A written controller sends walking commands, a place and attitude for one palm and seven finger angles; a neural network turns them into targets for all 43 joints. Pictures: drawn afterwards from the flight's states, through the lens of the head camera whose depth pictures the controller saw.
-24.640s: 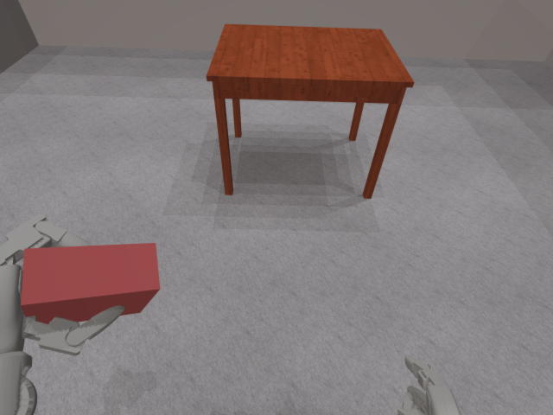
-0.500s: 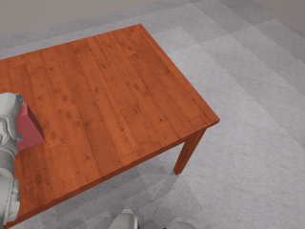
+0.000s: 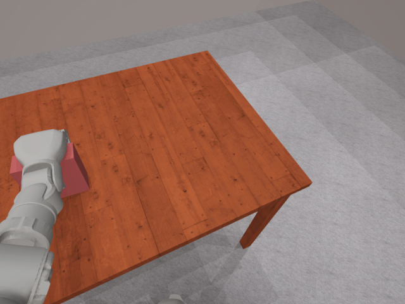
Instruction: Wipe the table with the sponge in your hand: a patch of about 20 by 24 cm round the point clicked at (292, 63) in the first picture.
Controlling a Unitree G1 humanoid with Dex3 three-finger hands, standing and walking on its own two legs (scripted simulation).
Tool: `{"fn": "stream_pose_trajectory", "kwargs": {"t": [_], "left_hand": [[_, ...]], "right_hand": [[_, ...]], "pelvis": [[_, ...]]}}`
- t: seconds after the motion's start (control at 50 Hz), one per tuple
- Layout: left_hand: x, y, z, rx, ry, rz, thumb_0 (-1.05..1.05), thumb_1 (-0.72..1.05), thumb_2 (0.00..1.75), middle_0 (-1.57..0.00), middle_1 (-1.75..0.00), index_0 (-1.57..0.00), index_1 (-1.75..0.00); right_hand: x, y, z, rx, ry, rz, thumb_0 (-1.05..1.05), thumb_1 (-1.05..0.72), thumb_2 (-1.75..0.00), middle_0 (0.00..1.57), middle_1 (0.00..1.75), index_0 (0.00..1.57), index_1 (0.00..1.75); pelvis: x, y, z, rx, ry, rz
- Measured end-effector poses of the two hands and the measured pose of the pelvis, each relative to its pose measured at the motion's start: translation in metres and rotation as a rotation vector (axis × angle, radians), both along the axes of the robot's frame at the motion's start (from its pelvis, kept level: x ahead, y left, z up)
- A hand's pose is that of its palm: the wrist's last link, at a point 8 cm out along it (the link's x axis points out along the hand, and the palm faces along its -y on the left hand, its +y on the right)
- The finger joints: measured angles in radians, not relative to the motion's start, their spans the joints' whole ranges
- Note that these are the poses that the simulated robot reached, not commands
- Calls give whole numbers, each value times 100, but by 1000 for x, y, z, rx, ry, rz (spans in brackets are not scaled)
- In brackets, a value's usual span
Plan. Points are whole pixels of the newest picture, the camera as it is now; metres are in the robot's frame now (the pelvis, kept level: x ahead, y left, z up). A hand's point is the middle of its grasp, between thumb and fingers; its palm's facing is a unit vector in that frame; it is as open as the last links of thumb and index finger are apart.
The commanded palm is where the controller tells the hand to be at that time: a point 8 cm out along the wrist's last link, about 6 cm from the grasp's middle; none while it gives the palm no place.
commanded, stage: slide across to the middle lane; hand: left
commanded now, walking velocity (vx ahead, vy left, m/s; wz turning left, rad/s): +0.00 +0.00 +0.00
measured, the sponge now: (57, 179) +0.37 +0.35 -0.04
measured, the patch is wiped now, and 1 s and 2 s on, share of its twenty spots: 0.55 0.65 0.75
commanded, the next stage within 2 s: wipe back along the middle lane in 0.28 s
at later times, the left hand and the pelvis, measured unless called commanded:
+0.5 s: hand (81, 155) +0.41 +0.29 +0.01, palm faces -0.13 -0.02 -0.99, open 9.6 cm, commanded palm +0.39 +0.27 +0.05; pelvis +0.02 -0.01 +0.01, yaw +1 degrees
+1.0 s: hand (85, 176) +0.36 +0.27 +0.01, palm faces -0.10 -0.03 -1.00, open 9.6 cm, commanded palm +0.32 +0.25 +0.04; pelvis +0.01 -0.03 +0.01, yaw +1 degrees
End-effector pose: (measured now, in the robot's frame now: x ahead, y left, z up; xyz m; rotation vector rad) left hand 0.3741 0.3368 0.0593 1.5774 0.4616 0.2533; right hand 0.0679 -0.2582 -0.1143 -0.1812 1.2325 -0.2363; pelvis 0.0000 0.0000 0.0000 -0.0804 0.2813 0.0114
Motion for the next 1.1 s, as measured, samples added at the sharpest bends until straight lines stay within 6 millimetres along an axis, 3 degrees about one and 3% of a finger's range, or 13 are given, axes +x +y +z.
{"fn": "stream_pose_trajectory", "kwargs": {"t": [0.24,0.36,0.46,0.64,0.76,1.1], "left_hand": [[11,-20,3,-21,-17,-5,0,-52,115,-79,-142,-79,-145],[22,-43,4,-29,-22,-11,0,-52,115,-79,-142,-79,-146],[26,-52,3,-23,-8,9,0,-51,114,-78,-142,-78,-146],[14,-59,3,-27,-15,24,-1,-47,111,-76,-143,-76,-147],[1,-66,3,-22,-25,13,-1,-45,110,-74,-145,-74,-148],[-37,-81,1,-36,-46,5,0,-44,110,-73,-146,-73,-149]], "right_hand": [[46,19,-2,43,-39,69,0,-91,-90,20,30,20,30],[52,15,-1,55,-29,76,0,-91,-90,20,30,20,30],[46,3,2,56,-18,48,0,-91,-90,20,30,20,30],[28,-29,11,30,6,-9,0,-91,-90,20,30,20,30],[30,-40,15,20,-17,-18,0,-91,-90,20,30,20,30],[76,-10,24,70,-181,60,0,-91,-90,20,30,20,30]], "pelvis": [[9,5,3,13,-7,24],[12,-2,5,19,-7,27],[16,-11,8,23,-9,11],[23,-25,12,31,-31,-8],[22,-28,14,34,-48,-9],[7,-26,14,38,-89,3]]}}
